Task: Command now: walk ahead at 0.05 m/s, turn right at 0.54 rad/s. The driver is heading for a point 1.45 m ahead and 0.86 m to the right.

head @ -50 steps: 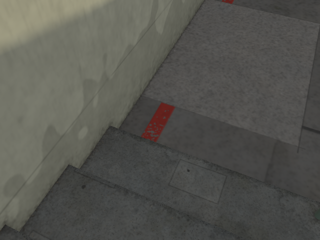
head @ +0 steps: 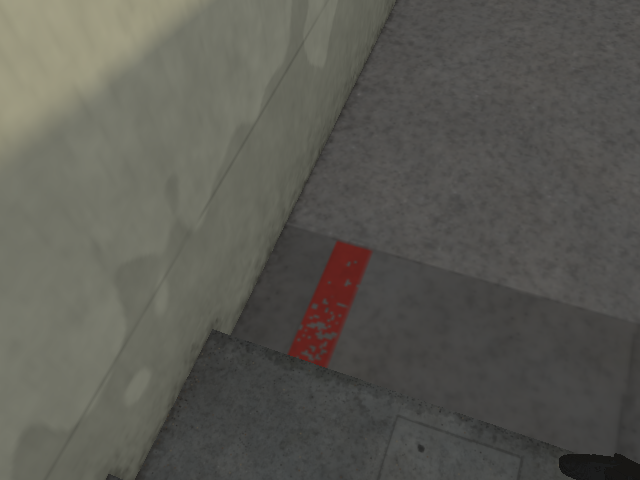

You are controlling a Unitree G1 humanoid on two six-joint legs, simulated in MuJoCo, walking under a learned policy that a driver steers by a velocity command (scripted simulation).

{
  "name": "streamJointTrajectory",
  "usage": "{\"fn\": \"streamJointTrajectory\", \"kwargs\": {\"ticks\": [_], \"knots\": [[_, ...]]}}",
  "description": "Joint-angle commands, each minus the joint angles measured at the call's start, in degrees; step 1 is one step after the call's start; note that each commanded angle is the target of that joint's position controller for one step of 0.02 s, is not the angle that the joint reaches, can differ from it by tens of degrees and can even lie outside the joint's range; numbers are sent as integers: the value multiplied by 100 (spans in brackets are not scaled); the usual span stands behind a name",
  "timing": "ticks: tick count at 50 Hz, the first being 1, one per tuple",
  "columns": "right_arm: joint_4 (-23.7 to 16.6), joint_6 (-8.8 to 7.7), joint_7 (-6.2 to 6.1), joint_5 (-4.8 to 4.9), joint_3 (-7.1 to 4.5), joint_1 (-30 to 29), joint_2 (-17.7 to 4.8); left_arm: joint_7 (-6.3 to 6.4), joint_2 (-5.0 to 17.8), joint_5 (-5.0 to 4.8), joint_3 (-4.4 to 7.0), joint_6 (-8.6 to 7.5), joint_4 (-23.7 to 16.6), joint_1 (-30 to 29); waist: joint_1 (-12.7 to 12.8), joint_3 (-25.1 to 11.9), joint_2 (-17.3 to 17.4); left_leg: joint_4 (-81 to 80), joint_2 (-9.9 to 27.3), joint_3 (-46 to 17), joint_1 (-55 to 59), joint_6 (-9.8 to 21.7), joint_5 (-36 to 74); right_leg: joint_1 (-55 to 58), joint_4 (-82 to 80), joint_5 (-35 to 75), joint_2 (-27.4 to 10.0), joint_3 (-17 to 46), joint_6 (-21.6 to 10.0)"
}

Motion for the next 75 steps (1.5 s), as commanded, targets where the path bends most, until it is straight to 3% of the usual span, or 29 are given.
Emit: {"fn": "streamJointTrajectory", "kwargs": {"ticks": [1,6,9,14,15,16,17,18,20,23,30,36,37,38,39,40,43,45,55,56,61,64,65,66,67,68,69,70,75], "knots": [[-355,-40,208,49,-113,35,-322,266,980,-53,313,189,-342,15,-75,-1512,-846,-1155,-117,-5,-36,-18,248,2133,21,3842,-1471,1529,3],[-313,-111,295,67,-230,-171,-459,307,1041,-97,373,368,-408,33,-30,-1202,-739,-1371,-223,-91,338,38,107,1794,148,3859,-1463,2008,-6],[-240,-181,397,79,-259,-257,-440,223,900,29,309,409,-590,-83,-3,-1077,-794,-1647,-244,-104,578,124,-296,1797,260,3933,-1540,2222,-395],[-8,-311,489,119,-430,173,-550,128,953,-139,303,371,-883,-500,-307,-978,-804,-3782,-292,124,2534,371,447,1078,306,2741,-1090,2455,-362],[68,-315,490,67,-482,394,-655,103,794,-128,254,345,-918,-417,-346,-1161,-475,-4242,112,-151,3441,590,1729,663,736,1594,-777,2214,-190],[7,-257,468,-35,-537,364,-1009,75,481,-13,190,305,-920,80,-47,-1361,998,-4079,1283,-1169,4358,1234,4327,-216,2080,-1654,81,1359,187],[53,-184,493,-159,-546,684,-1055,23,789,-7,324,267,-936,345,-38,-1433,1558,-4115,2178,-2149,4444,2261,5157,-1085,3420,-3828,598,912,561],[52,-175,498,-66,-582,603,-1104,-40,1188,78,465,211,-920,377,-2,-1228,1226,-4297,2446,-2313,3988,2523,4417,-1533,4477,-3389,180,544,843],[-36,-99,453,75,-457,156,-696,36,1335,52,560,415,-705,167,19,-850,453,-4285,1624,-1151,3392,2046,3080,-1549,5076,-2291,-242,170,1049],[-42,21,391,135,-394,-113,-626,-8,813,-125,404,525,-730,94,27,-761,504,-4509,1081,-256,2983,1803,2317,-1302,4965,-1456,-435,-477,1104],[211,190,304,110,-529,285,-1082,-163,498,-30,219,447,-1062,-364,-395,-911,921,-4734,1452,-19,3301,1957,874,-875,2879,-1539,-991,-1085,936],[363,189,307,290,-538,49,-1134,-290,510,29,318,425,-759,542,47,-1039,819,-4113,1488,426,2770,1467,592,743,371,-688,-770,-1610,223],[452,200,303,334,-523,222,-1014,-283,602,61,379,421,-645,824,110,-986,387,-3435,1278,743,2235,1075,198,1322,-158,-417,-726,-1382,51],[353,207,347,160,-427,286,-652,-219,1135,30,533,403,-704,983,2,-802,-1085,-1694,627,1487,760,380,-1213,2081,-708,348,-1968,570,-417],[-68,126,308,25,-433,-253,-676,-251,1781,198,624,313,-905,838,80,-669,-1674,-691,-109,954,-259,139,-2352,1534,-983,1190,-3165,2373,-1478],[-126,63,234,67,-489,-647,-851,-244,1641,422,591,203,-934,646,214,-595,-1170,-23,-42,429,-267,189,-2178,1176,-1301,128,-3034,2352,-1623],[281,79,96,9,-615,-120,-924,-98,926,97,360,167,-1024,-253,-247,-451,-962,392,107,323,-34,117,-590,980,-975,135,-2088,1098,-718],[296,41,183,24,-600,-9,-839,-35,752,134,263,233,-1058,-253,-305,-694,-884,882,-22,431,341,38,-153,877,-775,940,-1859,828,-669],[-96,-39,365,48,-386,-534,-632,141,1063,121,342,295,-950,299,-16,-1008,-852,-366,-245,215,391,-26,-511,1799,-171,2142,-1958,1721,-1021],[-125,-46,405,114,-367,-580,-572,139,990,38,328,303,-969,256,-59,-991,-888,-621,-255,182,485,-8,-563,1833,-41,2294,-1941,1807,-1040],[-1,-46,508,96,-329,-394,-520,56,964,35,322,323,-1131,-32,-41,-1048,-966,-1458,-369,450,1662,19,-799,1242,67,2954,-1666,1809,-915],[155,-12,534,144,-327,-14,-415,44,651,-35,217,304,-1191,-364,-268,-1015,-1009,-2669,-326,582,2751,110,-437,743,34,2501,-1411,1782,-681],[243,-24,539,121,-336,194,-346,46,529,-89,171,277,-1200,-457,-422,-947,-943,-3786,-308,671,3282,216,253,587,36,1898,-1268,1707,-479],[273,-1,532,-1,-335,262,-393,25,387,-4,119,241,-1154,-189,-296,-976,-615,-4186,-147,483,3866,404,745,340,323,1036,-993,1431,-234],[270,15,525,-127,-378,498,-750,2,140,153,47,199,-1120,240,-105,-1250,632,-4011,935,-694,4782,941,2788,-441,1344,-1360,-387,962,190],[327,3,536,-246,-304,560,-609,23,339,130,116,108,-1134,246,-119,-1070,1142,-4160,1791,-1669,4469,1846,3789,-1017,1853,-3114,17,991,549],[359,-71,567,-234,-318,351,-674,65,713,82,232,51,-1174,-9,-90,-730,913,-4510,2108,-2095,3825,2325,2911,-1157,2437,-3121,-264,676,790],[310,-79,560,-182,-296,99,-570,121,907,0,329,52,-1057,-264,-126,-463,682,-4635,1850,-1866,3567,2252,2112,-1189,2870,-2686,-496,531,910],[423,154,471,46,-120,-119,-241,-54,29,44,47,186,-671,-132,-26,-407,656,-4696,581,-243,2935,1496,1593,62,1886,-1443,-987,-475,1035]]}}
Keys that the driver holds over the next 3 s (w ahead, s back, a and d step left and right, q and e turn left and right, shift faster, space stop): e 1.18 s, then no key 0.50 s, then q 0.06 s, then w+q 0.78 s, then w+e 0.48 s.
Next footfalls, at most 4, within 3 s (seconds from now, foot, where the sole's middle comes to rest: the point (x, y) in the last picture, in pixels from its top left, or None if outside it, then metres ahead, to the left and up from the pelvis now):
0.30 left None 0.15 0.16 -0.78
0.76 right None -0.02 -0.05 -0.78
1.32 left None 0.12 0.13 -0.78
1.62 right None -0.06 -0.06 -0.78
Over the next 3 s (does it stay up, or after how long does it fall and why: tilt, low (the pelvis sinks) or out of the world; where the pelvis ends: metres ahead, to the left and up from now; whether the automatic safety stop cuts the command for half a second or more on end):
stays up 0.63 -0.25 -0.27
